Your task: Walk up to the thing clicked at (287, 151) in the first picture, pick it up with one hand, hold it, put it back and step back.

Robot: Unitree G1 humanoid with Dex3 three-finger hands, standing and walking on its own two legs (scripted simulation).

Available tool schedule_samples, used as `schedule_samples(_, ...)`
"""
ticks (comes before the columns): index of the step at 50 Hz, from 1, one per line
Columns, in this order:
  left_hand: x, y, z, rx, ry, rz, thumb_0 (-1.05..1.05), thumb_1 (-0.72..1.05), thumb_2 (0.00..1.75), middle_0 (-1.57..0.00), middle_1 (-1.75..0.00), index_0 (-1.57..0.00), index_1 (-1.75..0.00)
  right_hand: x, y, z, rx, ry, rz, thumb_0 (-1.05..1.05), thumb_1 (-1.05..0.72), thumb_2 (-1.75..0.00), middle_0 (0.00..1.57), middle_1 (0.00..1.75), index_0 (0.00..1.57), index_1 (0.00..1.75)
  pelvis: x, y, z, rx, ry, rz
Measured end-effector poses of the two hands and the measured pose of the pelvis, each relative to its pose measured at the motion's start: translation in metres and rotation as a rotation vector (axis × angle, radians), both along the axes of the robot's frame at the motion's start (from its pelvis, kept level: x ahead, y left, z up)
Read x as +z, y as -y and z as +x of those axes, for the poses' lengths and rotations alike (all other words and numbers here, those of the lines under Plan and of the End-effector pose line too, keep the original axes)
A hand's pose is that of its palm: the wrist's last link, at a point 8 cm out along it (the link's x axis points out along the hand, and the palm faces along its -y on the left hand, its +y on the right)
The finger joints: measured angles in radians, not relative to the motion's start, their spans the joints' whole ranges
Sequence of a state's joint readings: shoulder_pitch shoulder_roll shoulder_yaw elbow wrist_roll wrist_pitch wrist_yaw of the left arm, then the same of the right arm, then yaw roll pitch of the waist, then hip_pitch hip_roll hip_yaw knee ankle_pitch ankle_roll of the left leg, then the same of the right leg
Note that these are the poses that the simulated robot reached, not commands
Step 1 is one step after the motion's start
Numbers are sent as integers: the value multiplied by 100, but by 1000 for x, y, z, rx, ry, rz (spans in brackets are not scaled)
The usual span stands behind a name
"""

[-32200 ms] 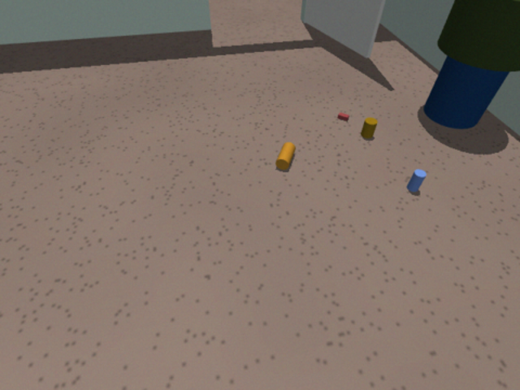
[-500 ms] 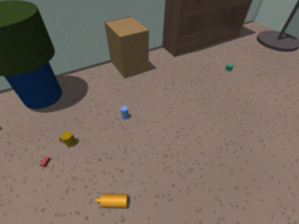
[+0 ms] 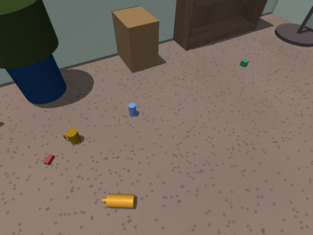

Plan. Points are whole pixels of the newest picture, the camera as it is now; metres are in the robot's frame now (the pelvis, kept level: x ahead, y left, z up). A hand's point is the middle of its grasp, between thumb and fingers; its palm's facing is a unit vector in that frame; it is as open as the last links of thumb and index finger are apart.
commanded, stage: walk up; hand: left
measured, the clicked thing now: (118, 200) +0.42 +0.24 -0.74
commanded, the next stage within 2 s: none
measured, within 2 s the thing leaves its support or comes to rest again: neither
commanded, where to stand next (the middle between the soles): +0.03 -0.02 m, yaw -1 degrees
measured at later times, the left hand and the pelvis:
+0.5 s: hand out of the picture +0.02 +0.29 -0.18, palm faces -0.02 -0.94 -0.35, open 7.4 cm; pelvis -0.12 +0.03 -0.02, yaw +2 degrees
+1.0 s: hand out of the picture -0.13 +0.25 -0.15, palm faces -0.04 -0.92 -0.40, open 7.4 cm; pelvis -0.24 -0.01 -0.02, yaw -2 degrees
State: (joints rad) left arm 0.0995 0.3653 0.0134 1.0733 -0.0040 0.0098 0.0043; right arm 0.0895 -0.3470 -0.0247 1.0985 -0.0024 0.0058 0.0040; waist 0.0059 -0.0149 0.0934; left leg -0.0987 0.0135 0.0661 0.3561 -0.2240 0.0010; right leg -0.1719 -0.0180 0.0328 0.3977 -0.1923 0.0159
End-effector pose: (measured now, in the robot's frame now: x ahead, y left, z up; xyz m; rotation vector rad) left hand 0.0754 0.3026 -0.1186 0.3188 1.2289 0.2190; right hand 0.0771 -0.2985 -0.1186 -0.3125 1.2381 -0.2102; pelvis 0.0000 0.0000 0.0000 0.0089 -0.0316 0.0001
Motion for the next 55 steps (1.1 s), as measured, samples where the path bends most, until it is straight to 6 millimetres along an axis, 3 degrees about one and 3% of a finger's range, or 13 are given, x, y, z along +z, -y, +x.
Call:
schedule_samples(8, -7, -4, -14, -16, 8, 44, 0, 90, 90, -21, -30, -20, -30, -10, 21, -10, -11, 21, -28, 1, -90, -89, 20, 30, 20, 30, -15, 9, -33, 5, 8, -1)
schedule_samples(12, -9, -4, -27, -45, 22, 45, 1, 90, 90, -21, -30, -20, -30, -11, 24, -23, -5, 26, -50, 1, -91, -89, 20, 30, 20, 30, -19, 3, -53, 2, 13, 6)
schedule_samples(16, -13, -12, -32, -68, 55, 43, 1, 90, 90, -21, -30, -20, -30, -9, 17, -51, 10, 14, -71, 1, -91, -89, 20, 30, 20, 30, -22, -8, -74, 15, -5, 2)
schedule_samples(21, -28, -29, -39, -61, 135, 10, 1, 90, 90, -21, -30, -20, -30, -10, -1, -105, 39, -54, -119, 1, -91, -89, 20, 30, 20, 30, -33, -26, -103, 31, 1, 12)
schedule_samples(24, -27, -32, -57, -54, 105, 1, 1, 90, 90, -21, -30, -20, -30, -1, -13, -138, 22, -91, -103, 1, -91, -89, 20, 30, 20, 30, -24, -30, -115, 33, 11, -20)
schedule_samples(27, -23, -35, -79, -36, 77, -10, 1, 90, 90, -21, -30, -20, -30, 9, -19, -157, 11, -104, -105, 1, -90, -89, 20, 30, 21, 30, -15, -30, -125, 23, -1, -34)
schedule_samples(36, -20, -36, -145, -55, -10, 27, 1, 90, 90, -21, -30, -20, -30, 10, -6, -169, 14, 35, -122, 1, -90, -89, 20, 30, 21, 30, -17, -22, -168, -32, -7, -31)
schedule_samples(43, -13, -9, -183, -79, 26, 51, 1, 90, 90, -21, -30, -20, -30, -9, 24, -181, 16, 124, -92, 1, -90, -89, 20, 30, 21, 30, -29, 2, -209, -42, 12, -41)
schedule_samples(49, 6, 10, -212, -72, 77, 47, 1, 90, 90, -21, -30, -20, -30, -6, 28, -209, 27, 128, -71, 1, -90, -89, 20, 30, 20, 30, -18, 9, -238, -35, 0, 13)
schedule_samples(55, 4, 11, -232, -59, 174, 41, 1, 90, 90, -21, -30, -21, -30, -10, 25, -253, 83, 66, -80, 1, -90, -89, 20, 30, 20, 30, -24, 10, -271, 24, 0, 3)
